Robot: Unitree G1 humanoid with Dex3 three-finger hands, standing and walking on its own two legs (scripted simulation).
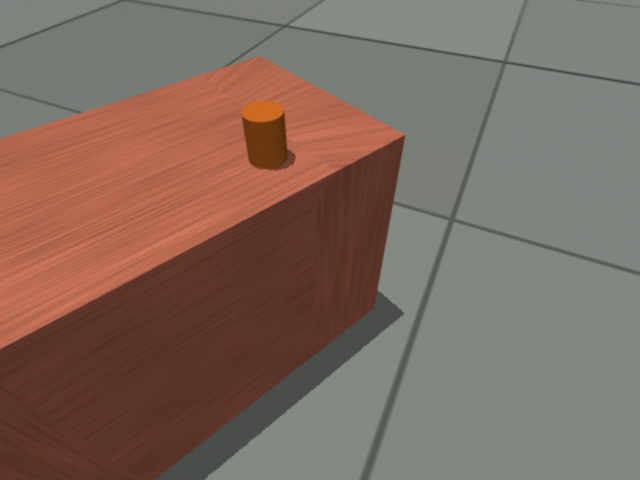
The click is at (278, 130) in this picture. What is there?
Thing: squat round
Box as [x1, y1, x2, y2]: [241, 101, 287, 168]
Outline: 253,102 246,105 241,111 249,161 252,165 259,168 273,168 279,166 286,160 287,156 283,108 281,105 271,101
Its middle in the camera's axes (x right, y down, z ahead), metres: -0.11 -0.23 +0.83
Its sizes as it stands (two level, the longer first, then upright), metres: 0.087 0.087 0.112
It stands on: a support 0.75 m high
